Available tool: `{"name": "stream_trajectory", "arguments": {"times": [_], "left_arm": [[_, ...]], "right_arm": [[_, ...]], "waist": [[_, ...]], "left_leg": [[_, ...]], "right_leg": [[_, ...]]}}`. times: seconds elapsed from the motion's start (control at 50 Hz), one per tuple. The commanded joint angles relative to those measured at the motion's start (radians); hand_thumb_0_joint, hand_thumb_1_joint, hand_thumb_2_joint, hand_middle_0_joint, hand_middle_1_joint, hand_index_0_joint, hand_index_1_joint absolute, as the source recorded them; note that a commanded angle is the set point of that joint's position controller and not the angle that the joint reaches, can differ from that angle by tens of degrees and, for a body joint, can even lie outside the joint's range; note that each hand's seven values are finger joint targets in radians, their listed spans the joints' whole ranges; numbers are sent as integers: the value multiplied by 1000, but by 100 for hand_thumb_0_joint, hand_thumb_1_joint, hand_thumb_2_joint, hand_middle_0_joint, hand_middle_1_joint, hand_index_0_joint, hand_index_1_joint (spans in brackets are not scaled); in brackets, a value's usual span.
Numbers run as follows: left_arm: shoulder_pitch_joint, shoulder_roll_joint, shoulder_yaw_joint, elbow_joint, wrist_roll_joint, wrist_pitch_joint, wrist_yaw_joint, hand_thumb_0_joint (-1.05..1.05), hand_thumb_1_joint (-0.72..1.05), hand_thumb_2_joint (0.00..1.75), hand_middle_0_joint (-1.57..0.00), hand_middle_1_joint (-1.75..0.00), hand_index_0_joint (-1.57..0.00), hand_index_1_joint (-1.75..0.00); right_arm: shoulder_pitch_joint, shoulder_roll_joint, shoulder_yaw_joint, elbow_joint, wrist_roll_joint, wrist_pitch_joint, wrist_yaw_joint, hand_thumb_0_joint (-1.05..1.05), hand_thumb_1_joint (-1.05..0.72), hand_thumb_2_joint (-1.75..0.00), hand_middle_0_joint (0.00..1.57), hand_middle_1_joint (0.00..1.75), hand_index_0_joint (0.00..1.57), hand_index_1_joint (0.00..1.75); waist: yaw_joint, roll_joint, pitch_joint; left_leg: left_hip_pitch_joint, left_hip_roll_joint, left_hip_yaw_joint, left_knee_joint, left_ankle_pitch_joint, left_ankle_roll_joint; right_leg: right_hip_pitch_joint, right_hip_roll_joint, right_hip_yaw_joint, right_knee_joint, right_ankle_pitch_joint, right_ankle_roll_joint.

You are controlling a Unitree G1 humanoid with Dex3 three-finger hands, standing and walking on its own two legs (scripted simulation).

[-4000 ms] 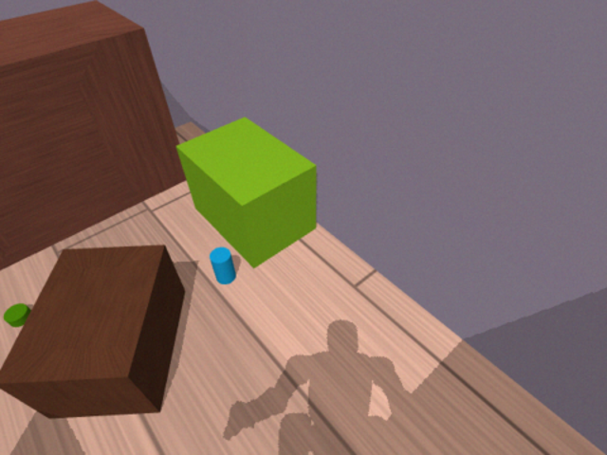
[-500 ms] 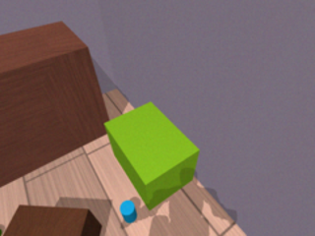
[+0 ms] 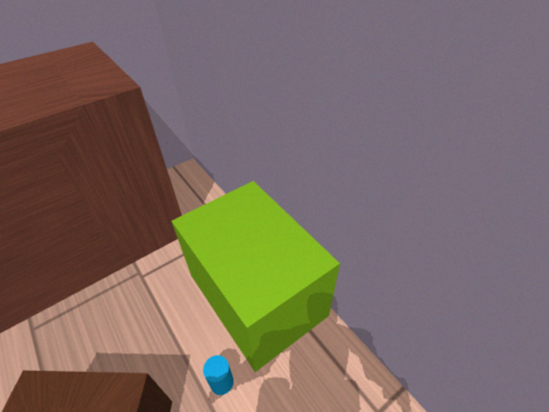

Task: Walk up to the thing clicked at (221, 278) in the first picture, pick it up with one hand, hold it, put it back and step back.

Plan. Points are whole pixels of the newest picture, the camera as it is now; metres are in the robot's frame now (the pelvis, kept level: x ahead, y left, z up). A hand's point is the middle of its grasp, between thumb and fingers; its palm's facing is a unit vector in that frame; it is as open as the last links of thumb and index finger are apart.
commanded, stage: walk up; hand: left
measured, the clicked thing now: (219, 375) +0.42 +0.24 -0.71
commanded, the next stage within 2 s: stand in 0.26 s
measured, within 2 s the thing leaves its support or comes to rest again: neither
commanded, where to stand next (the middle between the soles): +0.04 +0.00 m, yaw -1 degrees
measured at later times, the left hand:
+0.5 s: hand out of the picture +0.09 +0.25 -0.16, palm faces -0.01 -0.94 -0.34, open 7.4 cm
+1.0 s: hand out of the picture +0.09 +0.25 -0.16, palm faces -0.02 -0.94 -0.34, open 7.4 cm
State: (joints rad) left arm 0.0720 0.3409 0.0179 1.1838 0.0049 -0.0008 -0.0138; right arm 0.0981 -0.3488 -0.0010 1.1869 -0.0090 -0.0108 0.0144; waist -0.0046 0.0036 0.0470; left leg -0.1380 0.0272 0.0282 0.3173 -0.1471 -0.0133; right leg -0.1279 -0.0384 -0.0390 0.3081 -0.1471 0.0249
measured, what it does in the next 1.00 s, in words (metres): stands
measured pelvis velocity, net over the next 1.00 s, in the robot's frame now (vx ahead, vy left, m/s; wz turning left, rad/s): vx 0.02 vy -0.01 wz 0.00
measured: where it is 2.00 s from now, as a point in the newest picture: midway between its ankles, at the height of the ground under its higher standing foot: outside the picture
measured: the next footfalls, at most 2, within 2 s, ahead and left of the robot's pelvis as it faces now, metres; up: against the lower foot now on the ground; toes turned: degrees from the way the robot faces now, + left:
none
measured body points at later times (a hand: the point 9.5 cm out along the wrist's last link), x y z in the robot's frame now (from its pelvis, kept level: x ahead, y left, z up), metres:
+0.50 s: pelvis +0.01 +0.00 +0.00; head +0.01 +0.00 +0.45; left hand +0.09 +0.30 -0.13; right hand +0.09 -0.30 -0.13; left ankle +0.02 +0.13 -0.75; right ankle +0.01 -0.13 -0.75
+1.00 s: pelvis +0.02 -0.01 +0.00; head +0.02 -0.01 +0.45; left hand +0.09 +0.30 -0.13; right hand +0.09 -0.31 -0.13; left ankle +0.02 +0.13 -0.75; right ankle +0.01 -0.13 -0.75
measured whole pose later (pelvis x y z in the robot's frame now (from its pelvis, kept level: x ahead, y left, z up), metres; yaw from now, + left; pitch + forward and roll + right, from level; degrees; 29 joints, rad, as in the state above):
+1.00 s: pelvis +0.02 -0.01 +0.00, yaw +0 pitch -2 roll +0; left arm 0.11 0.35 0.00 1.13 0.01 -0.01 -0.01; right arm 0.10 -0.35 0.00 1.15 -0.02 -0.01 0.01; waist 0.00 0.00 0.04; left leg -0.11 0.03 0.03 0.31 -0.17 -0.02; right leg -0.11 -0.03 -0.04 0.32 -0.18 0.02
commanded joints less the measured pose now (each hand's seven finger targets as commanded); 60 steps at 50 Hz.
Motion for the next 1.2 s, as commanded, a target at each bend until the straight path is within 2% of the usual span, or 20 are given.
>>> {"name": "stream_trajectory", "arguments": {"times": [0.0,0.14,0.28,0.32,0.44,0.54,0.64,0.96,1.18], "left_arm": [[-61,215,35,-64,1,-26,14,0,90,90,-20,-30,-20,-30],[-58,211,36,-68,1,-24,14,0,90,90,-20,-30,-20,-30],[-35,208,26,-82,6,-28,17,0,90,90,-20,-30,-20,-30],[-37,219,28,-86,5,-30,17,0,90,90,-20,-30,-20,-30],[-25,223,24,-97,5,-32,19,0,90,90,-20,-30,-20,-30],[-20,214,19,-102,4,-29,16,0,90,90,-20,-30,-20,-30],[-11,221,20,-104,4,-32,18,0,90,90,-20,-30,-20,-30],[-9,227,18,-115,4,-32,20,0,90,90,-20,-30,-20,-30],[0,224,19,-113,3,-31,20,0,90,90,-20,-30,-20,-30]], "right_arm": [[-57,-213,-36,-66,6,-21,-17,0,-90,-90,20,30,20,30],[-50,-211,-36,-69,5,-19,-18,0,-90,-90,20,30,20,30],[-56,-214,-38,-84,-5,-21,-20,0,-90,-90,20,30,20,30],[-51,-207,-37,-85,-3,-20,-19,0,-90,-90,20,30,20,30],[-62,-210,-39,-95,-2,-21,-18,0,-90,-90,20,30,20,30],[-61,-216,-38,-96,-4,-20,-18,0,-90,-90,20,30,20,30],[-57,-211,-38,-99,-1,-21,-16,0,-90,-90,20,30,20,30],[-47,-214,-36,-101,-2,-18,-19,0,-90,-90,20,30,20,30],[-41,-213,-36,-104,-1,-18,-18,0,-90,-90,20,30,20,30]], "waist": [[2,-4,-83],[3,1,-82],[2,6,-84],[-3,-6,-86],[0,-1,-89],[1,12,-65],[2,-8,-75],[1,1,-90],[4,-4,-63]], "left_leg": [[8,105,-100,-55,43,26],[3,105,-102,-56,56,26],[28,118,-102,-47,115,20],[30,116,-97,-49,95,20],[50,121,-96,-48,115,22],[25,113,-90,-57,61,18],[47,118,-95,-53,104,20],[55,118,-86,-42,121,22],[53,116,-88,-52,104,19]], "right_leg": [[24,-99,98,-52,35,-32],[32,-99,92,-43,53,-29],[21,-103,90,-42,70,-32],[27,-107,97,-45,66,-31],[20,-107,96,-40,85,-32],[8,-105,98,-52,43,-34],[14,-104,92,-43,61,-34],[34,-110,98,-38,113,-37],[24,-103,92,-45,87,-38]]}}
